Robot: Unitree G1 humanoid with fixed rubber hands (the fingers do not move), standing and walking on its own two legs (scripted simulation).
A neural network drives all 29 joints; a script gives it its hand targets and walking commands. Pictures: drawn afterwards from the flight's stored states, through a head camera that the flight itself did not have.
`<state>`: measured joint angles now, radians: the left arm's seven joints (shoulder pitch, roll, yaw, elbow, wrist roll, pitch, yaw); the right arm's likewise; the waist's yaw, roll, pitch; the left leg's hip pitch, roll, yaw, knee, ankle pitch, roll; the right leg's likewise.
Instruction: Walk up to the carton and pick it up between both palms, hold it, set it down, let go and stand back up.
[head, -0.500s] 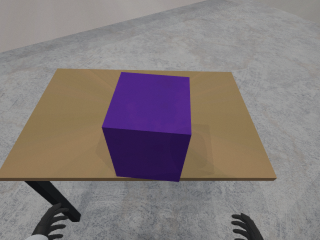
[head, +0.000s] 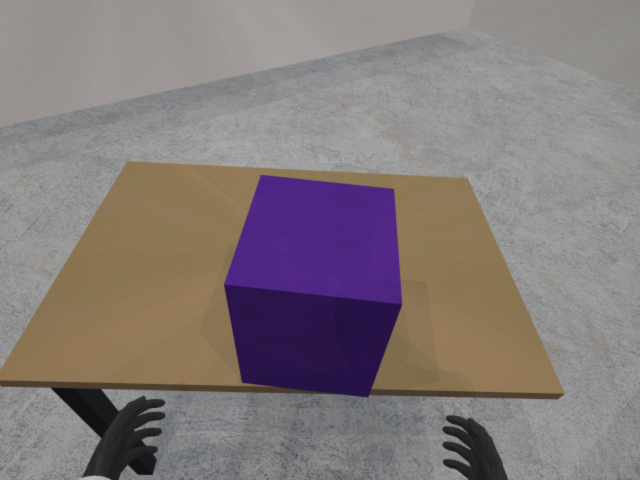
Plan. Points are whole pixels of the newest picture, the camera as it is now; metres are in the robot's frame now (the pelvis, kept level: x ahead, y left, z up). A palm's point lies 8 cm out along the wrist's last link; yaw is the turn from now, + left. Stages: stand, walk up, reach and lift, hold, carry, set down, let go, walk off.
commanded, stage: reach and lift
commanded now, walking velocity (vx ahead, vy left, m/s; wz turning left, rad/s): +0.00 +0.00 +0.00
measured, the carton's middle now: (315, 288) +0.41 +0.03 +0.00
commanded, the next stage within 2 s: none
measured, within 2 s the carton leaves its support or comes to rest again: neither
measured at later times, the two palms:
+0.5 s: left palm (111, 456) +0.17 +0.25 -0.02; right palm (463, 462) +0.18 -0.16 -0.03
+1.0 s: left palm (133, 373) +0.24 +0.24 +0.03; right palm (460, 390) +0.25 -0.16 +0.02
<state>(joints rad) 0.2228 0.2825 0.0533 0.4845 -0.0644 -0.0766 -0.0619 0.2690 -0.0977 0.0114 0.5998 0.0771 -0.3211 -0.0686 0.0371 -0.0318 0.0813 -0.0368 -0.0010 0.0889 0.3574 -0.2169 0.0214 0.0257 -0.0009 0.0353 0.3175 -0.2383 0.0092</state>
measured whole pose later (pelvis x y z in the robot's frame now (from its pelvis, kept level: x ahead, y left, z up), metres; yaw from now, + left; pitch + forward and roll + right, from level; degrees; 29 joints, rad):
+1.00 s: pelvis -0.01 +0.00 +0.00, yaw +1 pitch -5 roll -1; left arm 0.00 0.29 0.01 0.29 -0.21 0.01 -0.09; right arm 0.05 -0.06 0.08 0.31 0.21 -0.13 -0.22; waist 0.03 -0.02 0.07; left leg -0.10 0.00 0.07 0.40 -0.21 0.02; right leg -0.02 0.00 0.02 0.33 -0.23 0.01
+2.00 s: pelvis -0.03 -0.01 +0.00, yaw +1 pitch +1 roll -1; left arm -0.73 0.40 0.15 0.54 -0.20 0.47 -0.05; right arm -0.62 -0.16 0.01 0.45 0.34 0.35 -0.26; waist -0.01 -0.03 0.01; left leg -0.22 0.02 0.07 0.36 -0.16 0.02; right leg -0.14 0.02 0.02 0.30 -0.17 0.00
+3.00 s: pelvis -0.02 +0.00 -0.01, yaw +2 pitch +11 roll -2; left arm -0.92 0.31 0.04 1.31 -0.18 -0.14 -0.03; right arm -0.81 -0.08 -0.05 1.14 0.23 -0.08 -0.21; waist -0.04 -0.02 -0.15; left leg -0.51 0.03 0.03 0.53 -0.21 0.02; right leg -0.41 0.03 -0.02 0.44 -0.22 0.00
